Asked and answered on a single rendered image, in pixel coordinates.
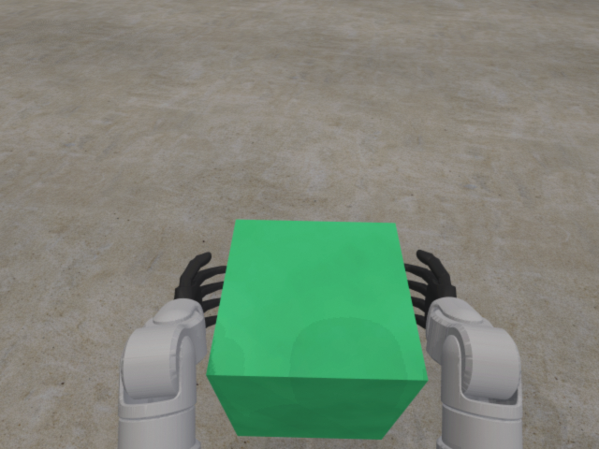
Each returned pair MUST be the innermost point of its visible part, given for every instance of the robot left forearm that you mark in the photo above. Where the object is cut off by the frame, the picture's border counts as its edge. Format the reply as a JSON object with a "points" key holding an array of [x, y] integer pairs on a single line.
{"points": [[158, 379]]}

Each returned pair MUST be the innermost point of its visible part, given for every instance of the robot left hand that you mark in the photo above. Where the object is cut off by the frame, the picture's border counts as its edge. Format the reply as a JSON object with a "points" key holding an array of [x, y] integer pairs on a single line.
{"points": [[191, 280]]}

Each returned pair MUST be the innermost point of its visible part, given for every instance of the robot right hand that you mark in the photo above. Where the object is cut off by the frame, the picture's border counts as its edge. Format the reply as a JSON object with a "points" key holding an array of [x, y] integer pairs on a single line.
{"points": [[438, 280]]}

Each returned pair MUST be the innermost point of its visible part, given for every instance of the robot right forearm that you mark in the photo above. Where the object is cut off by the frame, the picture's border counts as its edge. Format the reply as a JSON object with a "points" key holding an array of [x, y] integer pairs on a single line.
{"points": [[481, 386]]}

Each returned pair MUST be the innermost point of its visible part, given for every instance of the carton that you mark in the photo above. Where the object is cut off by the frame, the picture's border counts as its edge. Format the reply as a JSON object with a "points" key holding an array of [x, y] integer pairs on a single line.
{"points": [[316, 334]]}

